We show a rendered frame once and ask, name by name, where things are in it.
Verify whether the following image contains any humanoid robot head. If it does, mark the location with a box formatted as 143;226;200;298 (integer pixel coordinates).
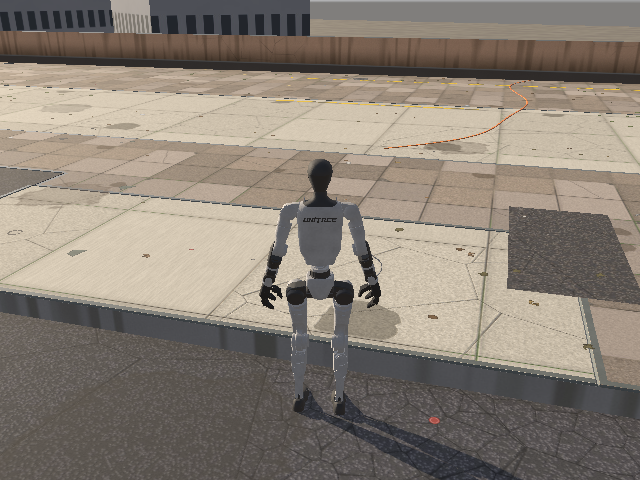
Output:
303;159;337;207

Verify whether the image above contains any robot right hand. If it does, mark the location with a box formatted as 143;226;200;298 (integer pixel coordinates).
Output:
358;282;381;308

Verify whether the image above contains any robot right forearm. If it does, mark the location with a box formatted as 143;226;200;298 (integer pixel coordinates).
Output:
358;240;378;285

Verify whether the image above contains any robot right upper arm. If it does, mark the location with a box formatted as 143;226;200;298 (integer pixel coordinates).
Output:
341;202;368;256

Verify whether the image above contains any right robot shin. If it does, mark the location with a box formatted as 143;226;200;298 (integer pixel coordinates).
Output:
333;335;348;402

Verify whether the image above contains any robot left hand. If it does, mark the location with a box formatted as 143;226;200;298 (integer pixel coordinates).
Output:
259;283;283;309

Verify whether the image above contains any robot left forearm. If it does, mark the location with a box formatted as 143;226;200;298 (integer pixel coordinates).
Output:
262;241;282;287

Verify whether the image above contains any robot left upper arm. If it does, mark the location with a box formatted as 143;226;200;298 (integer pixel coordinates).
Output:
272;202;299;257

